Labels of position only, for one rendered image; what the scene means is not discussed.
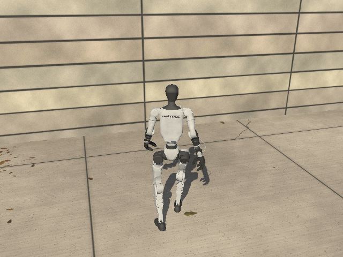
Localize right robot hand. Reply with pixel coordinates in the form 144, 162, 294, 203
192, 156, 205, 171

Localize left robot hand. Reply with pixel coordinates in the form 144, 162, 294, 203
144, 141, 156, 151

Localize left robot forearm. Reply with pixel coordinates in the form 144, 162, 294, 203
144, 128, 152, 143

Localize right robot forearm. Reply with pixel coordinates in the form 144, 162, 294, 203
191, 130, 203, 157

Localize robot thigh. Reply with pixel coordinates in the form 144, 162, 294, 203
176, 149, 190, 182
152, 150, 164, 194

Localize right robot upper arm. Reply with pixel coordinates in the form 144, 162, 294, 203
183, 108, 197, 138

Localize left robot thigh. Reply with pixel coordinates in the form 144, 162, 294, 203
152, 150, 164, 194

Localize right robot thigh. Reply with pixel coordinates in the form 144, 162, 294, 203
176, 149, 190, 182

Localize left robot upper arm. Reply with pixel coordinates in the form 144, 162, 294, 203
146, 107, 161, 135

